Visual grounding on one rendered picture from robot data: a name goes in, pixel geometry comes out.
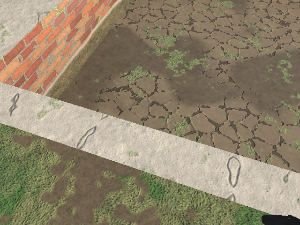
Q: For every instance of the robot right hand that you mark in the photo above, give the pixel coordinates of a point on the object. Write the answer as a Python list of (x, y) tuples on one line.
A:
[(280, 220)]

